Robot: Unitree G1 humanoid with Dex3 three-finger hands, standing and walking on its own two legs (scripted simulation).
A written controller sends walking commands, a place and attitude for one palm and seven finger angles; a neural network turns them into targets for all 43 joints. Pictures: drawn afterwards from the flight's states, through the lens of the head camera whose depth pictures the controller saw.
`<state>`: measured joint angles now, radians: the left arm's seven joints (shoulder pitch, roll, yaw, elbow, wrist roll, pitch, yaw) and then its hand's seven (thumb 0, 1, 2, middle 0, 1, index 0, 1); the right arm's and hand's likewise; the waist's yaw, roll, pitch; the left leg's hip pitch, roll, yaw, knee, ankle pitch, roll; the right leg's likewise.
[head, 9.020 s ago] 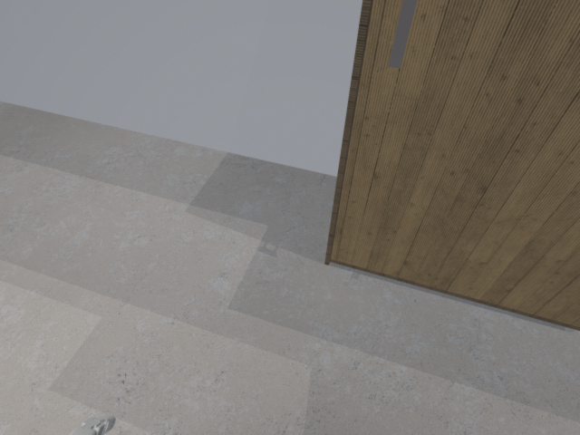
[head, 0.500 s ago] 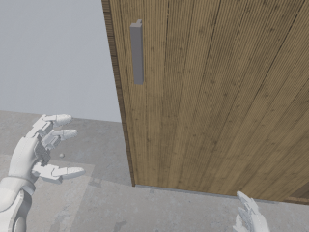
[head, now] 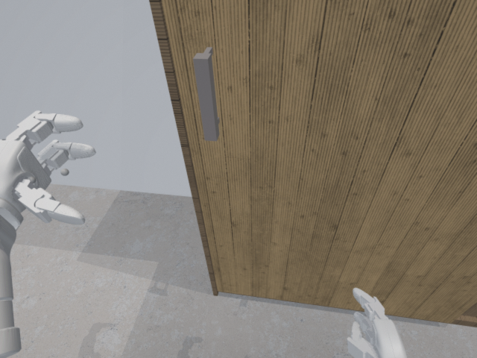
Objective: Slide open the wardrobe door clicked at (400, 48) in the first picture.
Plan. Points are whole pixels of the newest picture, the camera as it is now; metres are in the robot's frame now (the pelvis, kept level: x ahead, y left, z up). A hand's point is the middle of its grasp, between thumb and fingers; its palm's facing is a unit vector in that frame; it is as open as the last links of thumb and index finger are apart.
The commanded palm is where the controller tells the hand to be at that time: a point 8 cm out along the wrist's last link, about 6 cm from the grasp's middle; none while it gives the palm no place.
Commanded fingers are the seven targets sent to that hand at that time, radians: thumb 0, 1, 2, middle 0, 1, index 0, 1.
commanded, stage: raise the hand with hooked fingers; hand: left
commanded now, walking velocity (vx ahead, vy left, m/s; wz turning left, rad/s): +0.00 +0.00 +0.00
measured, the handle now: (210, 95) +0.53 +0.13 +0.21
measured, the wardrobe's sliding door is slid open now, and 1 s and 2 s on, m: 0.00 0.00 0.00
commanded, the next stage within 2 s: move the hooked fingers beside the handle in 0.54 s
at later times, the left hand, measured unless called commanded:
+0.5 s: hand (62, 166) +0.28 +0.28 +0.23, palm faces +0.09 -0.99 -0.10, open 14.0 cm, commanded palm +0.24 +0.32 +0.24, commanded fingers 0.00 -0.50 0.30 -0.30 -1.20 -0.30 -1.20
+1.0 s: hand (92, 148) +0.32 +0.26 +0.23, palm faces +0.03 -1.00 -0.06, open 14.0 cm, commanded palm +0.29 +0.31 +0.23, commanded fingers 0.00 -0.50 0.30 -0.30 -1.20 -0.30 -1.20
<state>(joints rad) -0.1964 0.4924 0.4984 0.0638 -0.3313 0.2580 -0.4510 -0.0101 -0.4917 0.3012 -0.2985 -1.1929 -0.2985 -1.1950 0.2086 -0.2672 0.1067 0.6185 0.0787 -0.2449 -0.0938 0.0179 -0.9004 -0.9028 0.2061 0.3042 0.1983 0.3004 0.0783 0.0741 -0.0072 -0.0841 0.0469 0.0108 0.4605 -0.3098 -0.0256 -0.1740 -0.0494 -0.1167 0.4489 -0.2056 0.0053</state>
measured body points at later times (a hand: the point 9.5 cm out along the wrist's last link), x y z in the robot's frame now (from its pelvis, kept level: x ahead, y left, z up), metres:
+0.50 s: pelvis -0.01 +0.00 +0.00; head -0.04 -0.02 +0.45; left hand +0.27 +0.33 +0.24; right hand +0.19 -0.22 -0.06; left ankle -0.03 +0.13 -0.74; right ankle +0.03 -0.12 -0.74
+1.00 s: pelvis -0.01 +0.00 +0.00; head -0.03 -0.02 +0.45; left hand +0.32 +0.32 +0.23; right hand +0.18 -0.22 -0.07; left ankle -0.03 +0.13 -0.74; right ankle +0.03 -0.12 -0.74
